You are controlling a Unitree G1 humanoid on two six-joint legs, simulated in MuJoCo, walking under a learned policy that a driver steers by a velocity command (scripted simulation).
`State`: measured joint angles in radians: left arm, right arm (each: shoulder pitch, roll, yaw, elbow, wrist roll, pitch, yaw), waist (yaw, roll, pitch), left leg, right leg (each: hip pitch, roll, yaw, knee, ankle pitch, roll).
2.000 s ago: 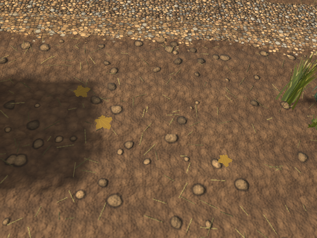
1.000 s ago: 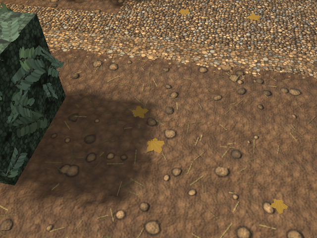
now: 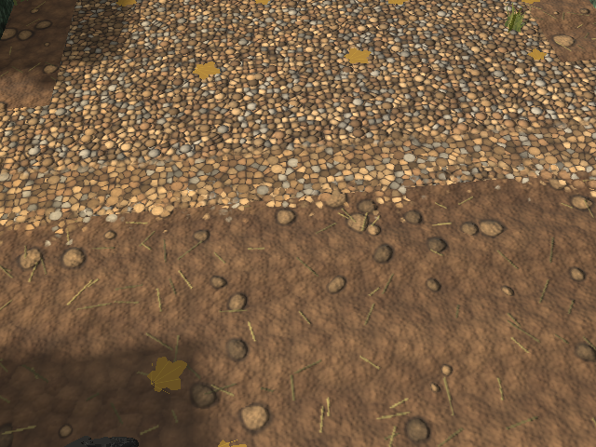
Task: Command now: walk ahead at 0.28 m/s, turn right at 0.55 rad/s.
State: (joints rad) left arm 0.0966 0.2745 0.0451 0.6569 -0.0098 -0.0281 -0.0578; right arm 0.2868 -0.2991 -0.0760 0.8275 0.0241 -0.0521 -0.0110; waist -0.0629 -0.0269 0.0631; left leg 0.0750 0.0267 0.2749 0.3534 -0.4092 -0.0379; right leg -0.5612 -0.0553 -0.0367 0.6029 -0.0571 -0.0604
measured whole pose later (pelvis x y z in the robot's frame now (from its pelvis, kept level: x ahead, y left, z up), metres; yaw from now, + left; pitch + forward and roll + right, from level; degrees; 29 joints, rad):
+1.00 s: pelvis +0.15 -0.01 +0.01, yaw -21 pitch -1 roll +0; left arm 0.20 0.24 0.03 0.71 0.02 0.03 0.01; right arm 0.18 -0.26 -0.02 0.81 -0.02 -0.01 0.00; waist -0.02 0.02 0.03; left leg -0.24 0.03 -0.04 0.50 -0.24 -0.05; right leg -0.19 0.02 0.06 0.51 -0.30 0.00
